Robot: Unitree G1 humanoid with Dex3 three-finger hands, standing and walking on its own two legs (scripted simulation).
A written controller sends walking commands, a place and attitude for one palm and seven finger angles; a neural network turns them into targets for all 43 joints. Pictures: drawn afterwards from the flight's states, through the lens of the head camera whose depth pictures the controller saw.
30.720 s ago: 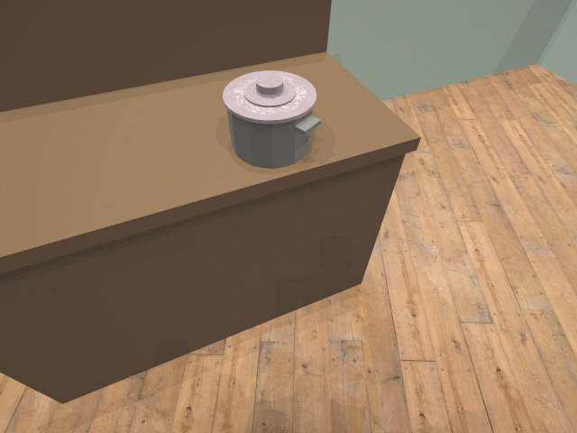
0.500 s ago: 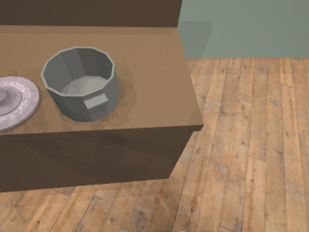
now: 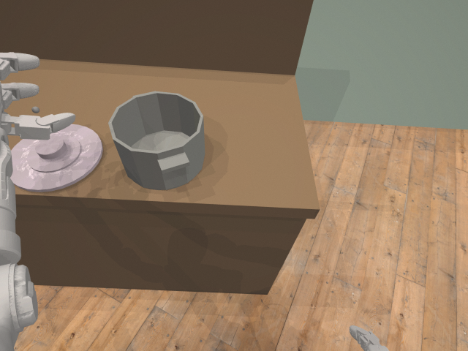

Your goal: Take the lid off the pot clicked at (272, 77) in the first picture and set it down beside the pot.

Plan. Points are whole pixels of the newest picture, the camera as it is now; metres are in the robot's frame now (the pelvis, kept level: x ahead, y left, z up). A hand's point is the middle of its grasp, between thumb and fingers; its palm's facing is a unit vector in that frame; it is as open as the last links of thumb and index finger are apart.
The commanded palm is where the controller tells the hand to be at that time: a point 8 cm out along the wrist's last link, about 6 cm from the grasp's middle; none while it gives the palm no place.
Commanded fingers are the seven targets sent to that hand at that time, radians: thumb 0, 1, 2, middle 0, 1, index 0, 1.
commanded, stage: draw the hand back to the body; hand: left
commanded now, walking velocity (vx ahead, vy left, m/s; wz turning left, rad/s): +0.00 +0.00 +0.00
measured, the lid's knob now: (51, 147) +0.49 +0.42 +0.01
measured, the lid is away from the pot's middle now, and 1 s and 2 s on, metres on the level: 0.24 0.24 0.24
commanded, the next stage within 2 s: step back with the hand held close in 1.56 s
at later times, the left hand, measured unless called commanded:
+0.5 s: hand (35, 141) +0.34 +0.29 +0.19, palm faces +0.53 -0.81 -0.25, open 9.0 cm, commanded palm +0.28 +0.31 +0.20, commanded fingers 0.00 0.70 0.84 -0.23 -0.43 -0.23 -0.43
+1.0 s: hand (39, 203) +0.25 +0.24 +0.19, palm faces +0.49 -0.83 -0.25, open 7.4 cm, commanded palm +0.19 +0.27 +0.20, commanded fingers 0.00 0.90 0.90 -0.20 -0.30 -0.20 -0.30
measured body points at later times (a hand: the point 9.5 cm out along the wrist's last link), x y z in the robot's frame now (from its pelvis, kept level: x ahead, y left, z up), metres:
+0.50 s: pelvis +0.01 -0.03 +0.01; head +0.01 -0.05 +0.46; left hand +0.31 +0.33 +0.21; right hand +0.15 -0.28 -0.10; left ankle -0.01 +0.09 -0.73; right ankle -0.01 -0.15 -0.73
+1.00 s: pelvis -0.01 -0.04 +0.01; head -0.03 -0.06 +0.46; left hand +0.22 +0.28 +0.21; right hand +0.18 -0.26 -0.08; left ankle -0.01 +0.09 -0.73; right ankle -0.01 -0.15 -0.73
